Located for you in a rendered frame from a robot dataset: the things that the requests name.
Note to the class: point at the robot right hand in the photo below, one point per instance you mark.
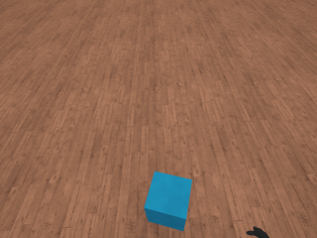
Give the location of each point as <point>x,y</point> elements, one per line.
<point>257,232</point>

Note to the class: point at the carton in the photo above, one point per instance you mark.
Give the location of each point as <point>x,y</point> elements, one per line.
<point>167,200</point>

